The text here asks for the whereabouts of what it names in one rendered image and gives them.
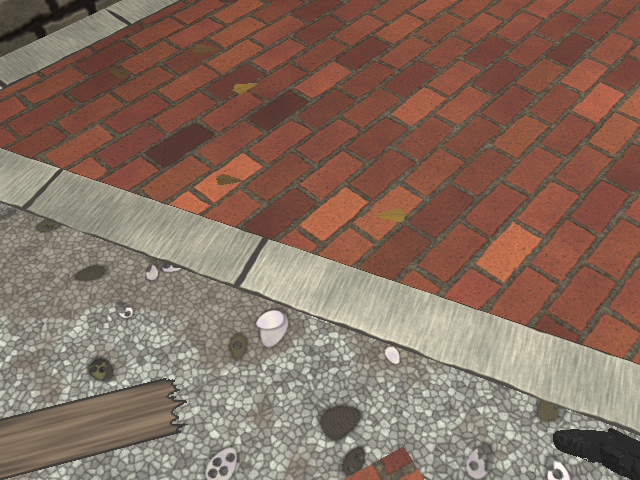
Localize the right robot hand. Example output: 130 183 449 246
553 428 640 480

